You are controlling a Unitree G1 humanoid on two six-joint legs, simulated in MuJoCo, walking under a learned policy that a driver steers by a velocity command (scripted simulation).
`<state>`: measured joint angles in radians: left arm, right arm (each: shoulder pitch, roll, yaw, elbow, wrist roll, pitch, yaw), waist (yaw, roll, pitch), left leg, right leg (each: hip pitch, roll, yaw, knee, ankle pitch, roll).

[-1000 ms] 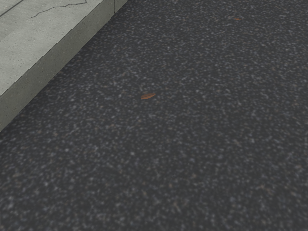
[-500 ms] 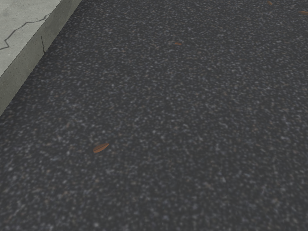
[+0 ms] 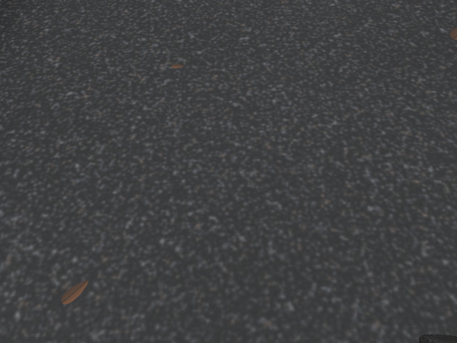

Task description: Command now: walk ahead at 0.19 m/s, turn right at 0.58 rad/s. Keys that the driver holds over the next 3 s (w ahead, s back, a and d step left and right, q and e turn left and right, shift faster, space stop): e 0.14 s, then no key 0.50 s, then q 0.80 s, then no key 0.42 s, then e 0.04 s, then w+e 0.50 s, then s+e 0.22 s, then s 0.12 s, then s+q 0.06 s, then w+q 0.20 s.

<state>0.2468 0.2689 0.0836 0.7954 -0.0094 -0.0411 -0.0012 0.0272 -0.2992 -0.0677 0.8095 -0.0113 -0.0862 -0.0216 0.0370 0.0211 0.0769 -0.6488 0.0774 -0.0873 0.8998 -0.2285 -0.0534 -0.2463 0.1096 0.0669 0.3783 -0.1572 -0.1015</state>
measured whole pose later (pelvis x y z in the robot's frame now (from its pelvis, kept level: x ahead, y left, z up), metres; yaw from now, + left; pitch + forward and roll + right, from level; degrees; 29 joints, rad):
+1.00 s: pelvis +0.17 +0.03 -0.02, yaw -3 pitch +1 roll -1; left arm 0.18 0.30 0.08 0.76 0.00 0.02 0.07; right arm 0.16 -0.31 -0.07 0.83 0.00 0.00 0.02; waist -0.01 -0.03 0.05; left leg -0.39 -0.03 0.00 0.66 -0.29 0.05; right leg -0.34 -0.01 0.00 0.91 -0.54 0.04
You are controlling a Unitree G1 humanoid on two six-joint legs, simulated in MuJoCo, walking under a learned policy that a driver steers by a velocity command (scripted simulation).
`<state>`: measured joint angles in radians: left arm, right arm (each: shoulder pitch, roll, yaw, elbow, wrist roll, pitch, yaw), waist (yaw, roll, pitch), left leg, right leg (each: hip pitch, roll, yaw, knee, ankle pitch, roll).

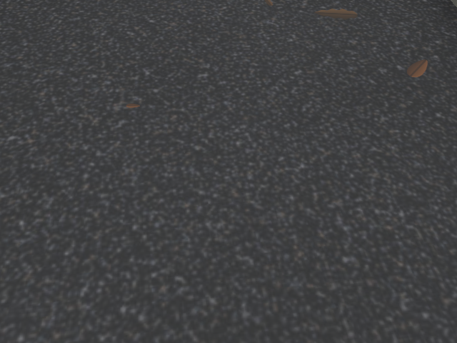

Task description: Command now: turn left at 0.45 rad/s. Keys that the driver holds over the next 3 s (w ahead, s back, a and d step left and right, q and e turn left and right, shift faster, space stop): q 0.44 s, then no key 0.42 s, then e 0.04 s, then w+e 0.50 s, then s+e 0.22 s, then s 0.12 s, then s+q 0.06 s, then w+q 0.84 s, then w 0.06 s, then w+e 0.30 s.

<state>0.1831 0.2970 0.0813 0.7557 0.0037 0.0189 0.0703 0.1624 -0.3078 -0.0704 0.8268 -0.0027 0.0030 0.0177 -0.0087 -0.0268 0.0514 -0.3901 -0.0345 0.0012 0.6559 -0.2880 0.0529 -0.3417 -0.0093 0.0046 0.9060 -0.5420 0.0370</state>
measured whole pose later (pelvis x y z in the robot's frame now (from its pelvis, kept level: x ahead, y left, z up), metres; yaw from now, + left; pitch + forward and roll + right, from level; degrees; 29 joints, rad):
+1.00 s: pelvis +0.01 +0.00 +0.01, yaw +19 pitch +0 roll +0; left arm 0.26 0.29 0.04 0.79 -0.01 0.00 0.02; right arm 0.16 -0.22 -0.02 0.72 -0.01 0.01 -0.01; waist 0.03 -0.02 0.00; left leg -0.20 -0.03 0.01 0.52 -0.32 0.04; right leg -0.27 -0.05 0.00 0.64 -0.39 0.03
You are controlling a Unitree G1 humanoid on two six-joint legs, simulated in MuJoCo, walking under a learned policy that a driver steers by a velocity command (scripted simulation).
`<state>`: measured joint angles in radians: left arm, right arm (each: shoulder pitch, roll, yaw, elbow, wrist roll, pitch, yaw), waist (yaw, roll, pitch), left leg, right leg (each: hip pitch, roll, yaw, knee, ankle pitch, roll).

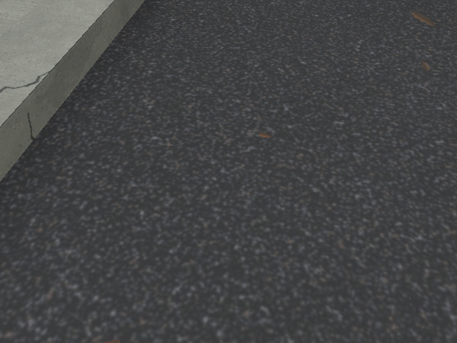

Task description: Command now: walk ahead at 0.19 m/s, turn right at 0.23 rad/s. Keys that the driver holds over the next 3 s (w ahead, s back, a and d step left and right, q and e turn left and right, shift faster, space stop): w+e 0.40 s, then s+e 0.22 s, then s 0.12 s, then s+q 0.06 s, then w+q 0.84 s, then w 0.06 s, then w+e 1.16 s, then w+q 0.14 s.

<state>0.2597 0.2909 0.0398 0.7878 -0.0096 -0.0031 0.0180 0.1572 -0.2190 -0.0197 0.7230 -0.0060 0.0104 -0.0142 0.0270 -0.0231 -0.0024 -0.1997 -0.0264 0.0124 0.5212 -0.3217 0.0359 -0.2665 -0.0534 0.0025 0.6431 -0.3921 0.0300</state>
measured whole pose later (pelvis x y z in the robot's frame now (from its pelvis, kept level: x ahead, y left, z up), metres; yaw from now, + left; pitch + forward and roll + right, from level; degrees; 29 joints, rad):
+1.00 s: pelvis +0.28 -0.16 +0.00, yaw -22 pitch +2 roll +0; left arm 0.21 0.28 0.03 0.69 0.01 0.02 0.03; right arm 0.18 -0.27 -0.05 0.75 0.02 0.02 -0.01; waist -0.01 0.02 0.03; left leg -0.39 -0.08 -0.09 0.42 -0.06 0.04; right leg -0.29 0.03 0.06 0.68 -0.47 0.03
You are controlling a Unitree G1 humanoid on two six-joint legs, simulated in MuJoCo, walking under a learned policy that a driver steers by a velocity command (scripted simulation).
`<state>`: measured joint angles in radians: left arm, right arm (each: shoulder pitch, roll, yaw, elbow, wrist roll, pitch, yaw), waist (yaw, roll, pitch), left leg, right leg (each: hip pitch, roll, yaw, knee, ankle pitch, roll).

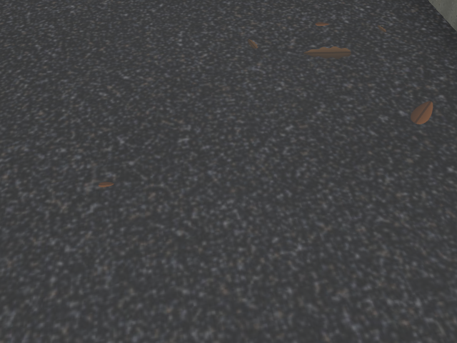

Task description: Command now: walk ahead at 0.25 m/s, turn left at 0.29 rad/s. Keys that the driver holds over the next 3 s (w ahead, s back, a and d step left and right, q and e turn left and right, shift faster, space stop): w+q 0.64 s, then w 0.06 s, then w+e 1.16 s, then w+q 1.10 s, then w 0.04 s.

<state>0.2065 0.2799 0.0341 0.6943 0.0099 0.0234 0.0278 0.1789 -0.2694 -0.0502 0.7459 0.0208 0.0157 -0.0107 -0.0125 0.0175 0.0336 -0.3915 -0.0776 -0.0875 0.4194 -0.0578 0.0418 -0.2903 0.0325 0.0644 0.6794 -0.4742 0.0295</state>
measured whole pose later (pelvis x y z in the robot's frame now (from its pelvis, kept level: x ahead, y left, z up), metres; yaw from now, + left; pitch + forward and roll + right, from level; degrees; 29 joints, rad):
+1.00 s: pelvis +0.47 +0.15 -0.02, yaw +22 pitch +3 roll +1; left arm 0.13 0.28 0.03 0.64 -0.01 -0.10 -0.04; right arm 0.33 -0.32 -0.06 0.79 0.00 -0.04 0.00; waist -0.05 0.00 0.01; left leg -0.04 -0.04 -0.03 0.62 -0.47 0.03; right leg -0.52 0.02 -0.02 0.58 -0.11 -0.08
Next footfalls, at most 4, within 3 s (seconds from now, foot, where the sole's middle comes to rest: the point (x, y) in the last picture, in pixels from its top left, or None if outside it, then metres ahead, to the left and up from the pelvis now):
0.04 right None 0.02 -0.12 -0.77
0.48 left None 0.28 0.20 -0.77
0.96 right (199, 281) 0.65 0.13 -0.77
1.46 left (122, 225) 0.86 0.39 -0.77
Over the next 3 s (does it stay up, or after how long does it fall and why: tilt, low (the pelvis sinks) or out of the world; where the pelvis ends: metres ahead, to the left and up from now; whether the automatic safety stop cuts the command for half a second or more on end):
stays up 1.57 0.26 -0.01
